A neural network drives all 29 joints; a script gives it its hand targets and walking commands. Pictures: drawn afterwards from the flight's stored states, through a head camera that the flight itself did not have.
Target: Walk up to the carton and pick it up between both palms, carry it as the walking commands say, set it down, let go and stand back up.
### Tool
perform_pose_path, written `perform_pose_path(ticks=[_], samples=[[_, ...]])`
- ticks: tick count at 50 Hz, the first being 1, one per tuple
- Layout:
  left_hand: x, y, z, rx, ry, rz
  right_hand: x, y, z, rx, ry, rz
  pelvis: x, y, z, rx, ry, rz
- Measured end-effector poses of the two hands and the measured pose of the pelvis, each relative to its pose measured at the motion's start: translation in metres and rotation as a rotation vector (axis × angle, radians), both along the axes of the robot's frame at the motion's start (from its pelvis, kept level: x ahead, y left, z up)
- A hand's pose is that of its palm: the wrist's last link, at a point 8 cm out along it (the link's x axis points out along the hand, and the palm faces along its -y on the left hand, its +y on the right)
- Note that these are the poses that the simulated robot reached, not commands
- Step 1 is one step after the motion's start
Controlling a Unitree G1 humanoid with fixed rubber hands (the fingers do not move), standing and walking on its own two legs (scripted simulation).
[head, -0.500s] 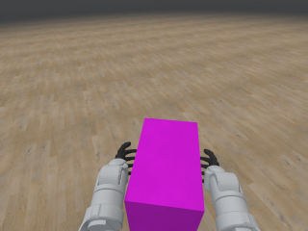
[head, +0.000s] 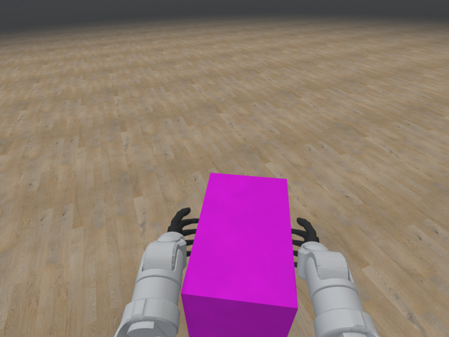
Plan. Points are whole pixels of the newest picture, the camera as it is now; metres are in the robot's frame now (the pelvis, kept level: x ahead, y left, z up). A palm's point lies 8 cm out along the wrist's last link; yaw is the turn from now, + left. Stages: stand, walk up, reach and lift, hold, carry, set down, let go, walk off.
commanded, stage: hold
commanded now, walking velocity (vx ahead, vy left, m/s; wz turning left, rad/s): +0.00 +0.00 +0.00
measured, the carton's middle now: (241, 264) +0.30 -0.01 -0.02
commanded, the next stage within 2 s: carry in 0.56 s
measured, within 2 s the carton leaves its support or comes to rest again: neither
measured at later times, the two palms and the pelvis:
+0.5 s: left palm (175, 244) +0.29 +0.12 +0.05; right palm (310, 254) +0.28 -0.13 +0.04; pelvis +0.00 +0.00 +0.00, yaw +0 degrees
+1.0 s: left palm (243, 250) +0.28 -0.01 +0.06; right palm (392, 269) +0.24 -0.26 +0.05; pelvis -0.03 -0.09 -0.02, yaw -7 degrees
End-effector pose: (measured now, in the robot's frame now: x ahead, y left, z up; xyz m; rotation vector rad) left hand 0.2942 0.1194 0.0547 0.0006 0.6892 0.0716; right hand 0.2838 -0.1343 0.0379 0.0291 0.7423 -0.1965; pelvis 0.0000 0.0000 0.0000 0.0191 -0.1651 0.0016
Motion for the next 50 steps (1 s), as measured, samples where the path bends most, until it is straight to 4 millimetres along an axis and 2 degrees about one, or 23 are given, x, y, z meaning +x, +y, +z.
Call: perform_pose_path(ticks=[27, 33, 36, 40, 44, 47, 50], samples=[[0.0, 0.0, -0.001, 0.0, 0.005, 0.0, -0.001, 0.0, -0.001, 0.002, 0.005, -0.002, 0.0, 0.0, 0.0, 0.0, 0.0, 0.0], [0.005, 0.002, -0.002, 0.002, -0.005, 0.005, 0.004, 0.002, -0.002, -0.013, -0.003, 0.015, -0.003, 0.0, -0.003, -0.001, 0.091, 0.002], [0.008, -0.002, 0.0, -0.018, -0.024, 0.016, 0.007, -0.002, 0.0, -0.031, -0.023, 0.029, -0.007, -0.006, -0.006, -0.002, 0.137, -0.006], [0.009, -0.025, 0.004, -0.048, -0.06, 0.003, 0.007, -0.025, 0.013, -0.046, -0.059, 0.001, -0.013, -0.024, -0.009, -0.013, 0.19, -0.038], [0.004, -0.062, 0.007, -0.049, -0.087, -0.033, -0.002, -0.062, 0.025, -0.063, -0.086, -0.035, -0.018, -0.05, -0.015, -0.015, 0.233, -0.077], [-0.004, -0.097, 0.005, -0.039, -0.094, -0.067, -0.015, -0.097, 0.024, -0.061, -0.095, -0.069, -0.024, -0.073, -0.025, -0.018, 0.249, -0.114], [-0.016, -0.128, 0.001, -0.02, -0.041, -0.123, -0.041, -0.127, 0.017, -0.06, -0.041, -0.11, -0.031, -0.088, -0.022, -0.007, 0.255, -0.122]])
